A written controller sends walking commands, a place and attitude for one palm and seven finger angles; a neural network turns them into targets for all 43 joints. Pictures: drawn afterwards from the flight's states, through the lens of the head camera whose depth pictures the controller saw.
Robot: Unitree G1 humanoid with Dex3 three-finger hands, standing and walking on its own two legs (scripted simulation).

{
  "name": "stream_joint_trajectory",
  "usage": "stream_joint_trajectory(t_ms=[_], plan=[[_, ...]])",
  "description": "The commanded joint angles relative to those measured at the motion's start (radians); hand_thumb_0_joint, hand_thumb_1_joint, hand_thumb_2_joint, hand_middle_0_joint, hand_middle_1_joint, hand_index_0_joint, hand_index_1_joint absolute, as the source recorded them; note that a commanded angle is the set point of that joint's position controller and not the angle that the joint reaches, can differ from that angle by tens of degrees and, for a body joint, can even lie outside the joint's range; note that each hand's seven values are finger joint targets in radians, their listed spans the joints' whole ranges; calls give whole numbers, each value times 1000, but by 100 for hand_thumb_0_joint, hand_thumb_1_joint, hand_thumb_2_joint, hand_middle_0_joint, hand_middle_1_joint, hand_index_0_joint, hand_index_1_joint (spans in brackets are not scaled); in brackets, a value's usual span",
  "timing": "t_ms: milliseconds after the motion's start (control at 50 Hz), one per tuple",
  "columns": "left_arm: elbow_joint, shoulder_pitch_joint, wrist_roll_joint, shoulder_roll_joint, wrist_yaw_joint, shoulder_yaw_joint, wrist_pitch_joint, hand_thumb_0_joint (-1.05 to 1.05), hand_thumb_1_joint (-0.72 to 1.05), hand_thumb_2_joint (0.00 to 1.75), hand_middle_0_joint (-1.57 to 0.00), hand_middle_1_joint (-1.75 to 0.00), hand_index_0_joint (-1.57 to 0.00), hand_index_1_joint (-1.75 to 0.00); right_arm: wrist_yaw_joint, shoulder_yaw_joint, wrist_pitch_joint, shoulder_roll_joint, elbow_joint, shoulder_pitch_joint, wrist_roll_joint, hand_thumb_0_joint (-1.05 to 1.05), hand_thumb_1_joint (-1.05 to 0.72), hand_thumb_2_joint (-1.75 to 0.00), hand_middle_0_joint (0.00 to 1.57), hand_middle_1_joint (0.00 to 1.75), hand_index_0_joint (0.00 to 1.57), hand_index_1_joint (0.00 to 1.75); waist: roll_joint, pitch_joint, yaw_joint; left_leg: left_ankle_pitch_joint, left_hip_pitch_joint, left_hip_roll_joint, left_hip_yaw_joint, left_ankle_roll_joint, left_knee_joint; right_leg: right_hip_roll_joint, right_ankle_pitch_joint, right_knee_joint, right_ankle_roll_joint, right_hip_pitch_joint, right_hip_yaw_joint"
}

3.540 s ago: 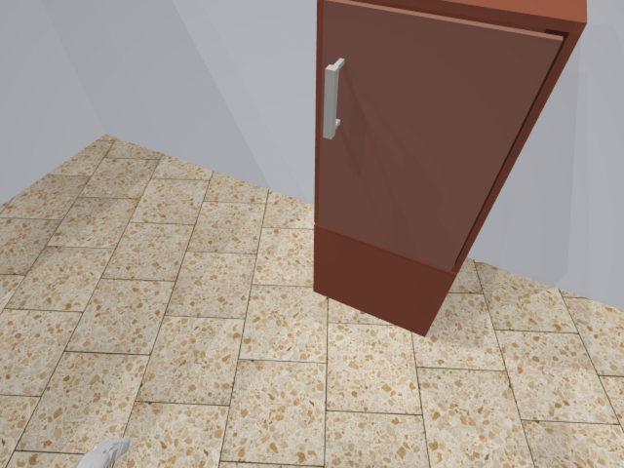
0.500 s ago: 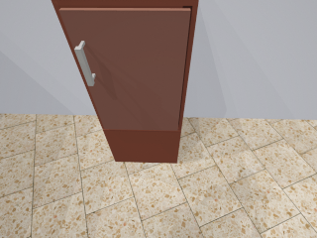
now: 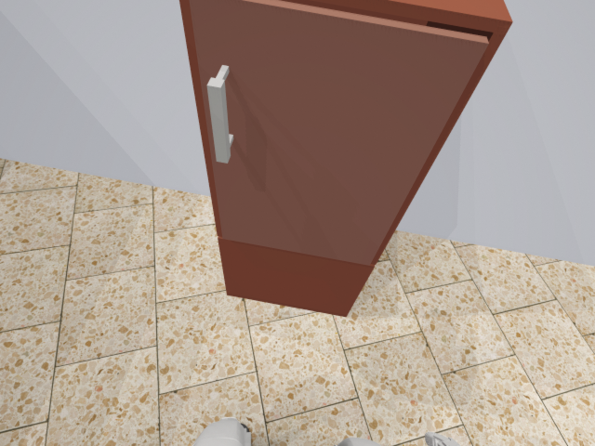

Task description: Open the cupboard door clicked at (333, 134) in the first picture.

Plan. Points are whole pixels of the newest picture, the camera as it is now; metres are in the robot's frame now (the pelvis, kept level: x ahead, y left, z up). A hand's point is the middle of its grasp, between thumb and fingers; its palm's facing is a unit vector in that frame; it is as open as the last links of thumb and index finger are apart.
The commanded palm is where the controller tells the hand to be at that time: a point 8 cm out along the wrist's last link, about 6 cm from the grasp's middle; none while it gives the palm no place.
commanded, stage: come to a stop and stand still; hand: left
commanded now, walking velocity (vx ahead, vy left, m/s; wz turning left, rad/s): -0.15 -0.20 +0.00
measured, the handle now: (223, 116) +0.57 +0.18 +0.08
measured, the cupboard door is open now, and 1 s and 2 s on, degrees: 0 0 0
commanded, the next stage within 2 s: look again from close up in 1.22 s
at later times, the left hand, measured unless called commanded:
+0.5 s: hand out of the picture -0.04 +0.12 -0.14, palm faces +0.07 -0.97 -0.22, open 7.4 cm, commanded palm none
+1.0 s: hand out of the picture -0.02 +0.18 -0.17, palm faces +0.05 -0.98 -0.18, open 7.4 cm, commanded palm none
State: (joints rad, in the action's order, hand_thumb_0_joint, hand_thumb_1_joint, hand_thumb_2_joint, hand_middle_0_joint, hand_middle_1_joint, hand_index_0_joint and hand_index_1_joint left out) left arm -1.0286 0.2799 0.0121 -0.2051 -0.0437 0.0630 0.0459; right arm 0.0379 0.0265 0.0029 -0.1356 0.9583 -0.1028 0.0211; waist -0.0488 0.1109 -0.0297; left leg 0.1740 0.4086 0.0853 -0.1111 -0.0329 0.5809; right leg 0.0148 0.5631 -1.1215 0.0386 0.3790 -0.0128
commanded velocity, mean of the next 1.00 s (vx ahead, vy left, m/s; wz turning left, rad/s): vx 0.03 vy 0.04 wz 0.00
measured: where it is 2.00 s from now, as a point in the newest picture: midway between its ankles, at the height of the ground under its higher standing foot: outside the picture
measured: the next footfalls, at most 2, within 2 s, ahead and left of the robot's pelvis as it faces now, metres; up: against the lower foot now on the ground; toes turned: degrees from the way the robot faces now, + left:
right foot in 0.28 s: -0.03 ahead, -0.15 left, +0.00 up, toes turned -5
left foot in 0.68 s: +0.00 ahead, +0.10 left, +0.00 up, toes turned +5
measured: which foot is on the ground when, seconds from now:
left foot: down 0.00-0.28, up 0.30-0.66, down 0.68-1.00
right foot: up 0.00-0.26, down 0.28-1.00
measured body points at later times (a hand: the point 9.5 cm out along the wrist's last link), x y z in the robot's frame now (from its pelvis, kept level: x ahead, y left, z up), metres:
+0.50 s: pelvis -0.03 -0.05 +0.02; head -0.03 -0.08 +0.47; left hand -0.04 +0.18 -0.12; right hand -0.04 -0.29 -0.15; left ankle -0.05 +0.09 -0.67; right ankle -0.07 -0.15 -0.73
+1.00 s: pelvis -0.02 +0.01 +0.01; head -0.01 +0.02 +0.46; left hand -0.02 +0.23 -0.15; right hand +0.05 -0.22 -0.14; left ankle -0.04 +0.10 -0.73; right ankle -0.07 -0.15 -0.73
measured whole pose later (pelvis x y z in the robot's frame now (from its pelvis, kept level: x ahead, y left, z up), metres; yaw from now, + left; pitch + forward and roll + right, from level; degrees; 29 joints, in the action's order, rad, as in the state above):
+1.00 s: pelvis -0.02 +0.01 +0.01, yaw -1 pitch +0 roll +0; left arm -1.13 0.26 0.01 -0.16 -0.03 0.02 0.00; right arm 0.05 0.02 -0.02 -0.14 1.08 -0.16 0.01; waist -0.03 0.01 -0.02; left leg 0.27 0.17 0.00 -0.11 -0.03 0.44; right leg 0.08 0.30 -0.41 0.06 0.11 -0.05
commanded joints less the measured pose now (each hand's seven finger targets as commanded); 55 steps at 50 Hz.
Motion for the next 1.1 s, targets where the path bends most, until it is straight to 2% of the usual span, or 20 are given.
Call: stream_joint_trajectory(t_ms=[0, 160, 200, 220, 240, 260, 280, 300, 320, 360, 400, 460, 520, 580, 640, 680, 700, 780, 920, 1080], plan=[[54, 97, 10, -68, 17, 25, 7, 0, 90, 90, -20, -30, -20, -30, 24, 58, -2, -206, -24, -103, -1, 0, -90, -90, 20, 30, 20, 30, 213, -242, 41, -567, -257, 257, 179, -133, -199, 10, -112, -138, 14, 93, 58], [76, 108, 15, -37, 39, 20, 25, 0, 90, 90, -20, -30, -20, -30, 1, 83, 17, -240, -32, -59, 19, 0, -90, -90, 20, 30, 20, 30, 266, -174, 37, 262, -82, 236, 233, -90, -384, 12, -75, 320, -25, -103, -55], [36, 217, 9, -22, 37, 20, 16, 0, 90, 90, -20, -30, -20, -30, -7, 88, 30, -245, -33, -30, 23, 0, -90, -90, 20, 30, 20, 30, 275, -158, -6, 405, 28, 188, 196, -38, -400, -21, -121, 509, -47, -269, -103], [7, 292, 13, -26, 35, 22, 10, 0, 90, 90, -20, -30, -20, -30, -11, 86, 38, -226, -35, -20, 20, 0, -90, -90, 20, 30, 20, 30, 212, -147, -38, 471, 116, 134, 143, -1, -350, -32, -196, 627, -47, -375, -127], [1, 313, 24, -68, 28, 22, -6, 0, 90, 90, -20, -30, -20, -30, -18, 72, 44, -159, -29, -43, 8, 0, -90, -90, 20, 30, 20, 30, 45, -115, -44, 461, 177, 40, 68, 44, -160, 64, -113, 808, -72, -370, -5], [36, 221, 33, -141, 21, 14, -22, 0, 90, 90, -20, -30, -20, -30, -23, 51, 51, -55, -42, -64, -6, 0, -90, -90, 20, 30, 20, 30, -260, -57, -11, 372, 215, -63, 21, 92, 110, 294, 273, 1031, -140, -168, 338], [90, 75, 25, -157, 12, 5, -19, 0, 90, 90, -20, -30, -20, -30, -27, 61, 56, -107, -55, -31, 5, 0, -90, -90, 20, 30, 20, 30, -230, 33, 4, 301, 149, -48, 109, 68, 255, 364, 365, 1115, -166, 88, 411], [119, -24, 29, -177, 13, 15, -19, 0, 90, 90, -20, -30, -20, -30, -37, 66, 59, -121, -45, -68, 7, 0, -90, -90, 20, 30, 20, 30, -133, 10, 53, 231, 53, -65, 125, 64, 380, 351, 275, 1121, -176, 189, 352], [122, -76, 17, -168, 8, 22, -39, 0, 90, 90, -20, -30, -20, -30, -38, 66, 70, -114, -7, -102, 13, 0, -90, -90, 20, 30, 20, 30, -202, 31, 64, 148, 90, -59, 149, 62, 439, 294, 246, 1122, -128, 179, 329], [110, -90, 12, -104, 11, 0, -59, 0, 90, 90, -20, -30, -20, -30, -44, 61, 50, -117, 38, -209, 14, 0, -90, -90, 20, 30, 20, 30, -117, 47, 97, 69, 95, -41, 116, 64, 450, 225, 6, 1023, -85, 70, 169], [71, 27, 8, -77, 16, -5, -76, 0, 90, 90, -20, -30, -20, -30, -46, 50, 23, -107, 49, -219, 13, 0, -90, -90, 20, 30, 20, 30, -50, -9, 47, 52, 159, -45, 87, 75, 374, 214, -224, 944, -102, -175, 124], [12, 171, 9, -79, 9, -4, -84, 0, 90, 90, -20, -30, -20, -30, -38, 41, 9, -112, 22, -143, 10, 0, -90, -90, 20, 30, 20, 30, -73, -56, -26, 127, 212, -33, 85, 90, 297, 280, -535, 868, -154, -389, 159], [-14, 196, 16, -83, 2, 1, -82, 0, 90, 90, -20, -30, -20, -30, -24, 29, 7, -104, 14, -116, -2, 0, -90, -90, 20, 30, 20, 30, -114, -94, -40, 236, 156, -23, 86, 92, 167, 322, -829, 789, -206, -449, 176], [-29, 158, 18, -96, -3, 1, -72, 0, 90, 90, -20, -30, -20, -30, -16, 19, 7, -79, 32, -129, -17, 0, -90, -90, 20, 30, 20, 30, -129, -113, -26, 234, -1, -50, 58, 79, -8, 294, -1027, 717, -199, -391, 133], [-25, 83, 1, -65, -2, -6, -63, 0, 90, 90, -20, -30, -20, -30, -7, 20, -7, -86, 92, -245, -17, 0, -90, -90, 20, 30, 20, 30, -85, -151, 30, -146, -297, -33, 49, 52, -212, 172, -846, 623, -97, -223, 38], [-29, 116, -2, -6, -3, -18, -53, 0, 90, 90, -20, -30, -20, -30, 4, 26, -15, -151, 97, -241, -11, 0, -90, -90, 20, 30, 20, 30, 100, -198, 16, -486, -401, 116, 152, -20, -124, 101, -492, 631, -39, -118, -13], [-31, 104, 5, 3, -7, -19, -47, 0, 90, 90, -20, -30, -20, -30, 4, 29, -8, -158, 94, -222, -9, 0, -90, -90, 20, 30, 20, 30, 110, -151, 18, -388, -337, 125, 136, -27, -137, 84, -354, 670, -34, -123, -19], [-75, 88, 6, 0, 6, -29, -39, 0, 90, 90, -20, -30, -20, -30, 10, 13, -13, -119, 105, -156, -12, 0, -90, -90, 20, 30, 20, 30, 123, -48, 8, -258, -233, 74, 143, -16, -214, 89, -420, 710, -26, -170, -11], [-93, 68, 4, -29, 7, -38, -50, 0, 90, 90, -20, -30, -20, -30, 9, 6, -26, -129, 118, -161, -12, 0, -90, -90, 20, 30, 20, 30, 77, -127, 24, -367, -324, 52, 113, 4, -197, 115, -557, 734, -27, -222, -9], [-93, 39, 4, -37, 8, -41, -44, 0, 90, 90, -20, -30, -20, -30, 5, 2, -28, -129, 134, -157, -10, 0, -90, -90, 20, 30, 20, 30, 58, -68, 18, -271, -286, 48, 123, 9, -255, 114, -470, 764, -18, -223, -10]])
